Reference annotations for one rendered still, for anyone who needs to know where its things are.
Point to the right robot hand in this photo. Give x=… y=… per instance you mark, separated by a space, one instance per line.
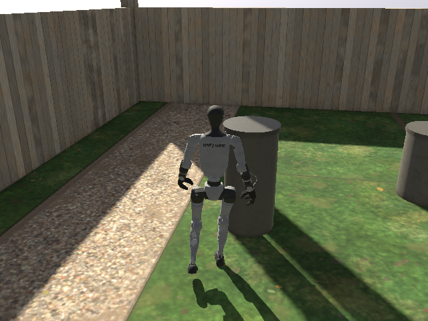
x=250 y=195

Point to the robot right upper arm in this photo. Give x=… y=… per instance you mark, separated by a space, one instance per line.
x=239 y=153

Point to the robot right forearm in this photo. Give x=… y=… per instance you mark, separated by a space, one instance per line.
x=247 y=179

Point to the left robot hand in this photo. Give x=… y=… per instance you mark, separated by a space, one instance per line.
x=187 y=180

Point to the right robot shin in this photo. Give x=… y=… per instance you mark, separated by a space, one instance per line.
x=222 y=237

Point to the left robot foot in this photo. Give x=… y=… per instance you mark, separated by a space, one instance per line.
x=192 y=269

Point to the robot left upper arm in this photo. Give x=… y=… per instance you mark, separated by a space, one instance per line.
x=189 y=151

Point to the robot left forearm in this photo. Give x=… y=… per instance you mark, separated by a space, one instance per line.
x=182 y=172

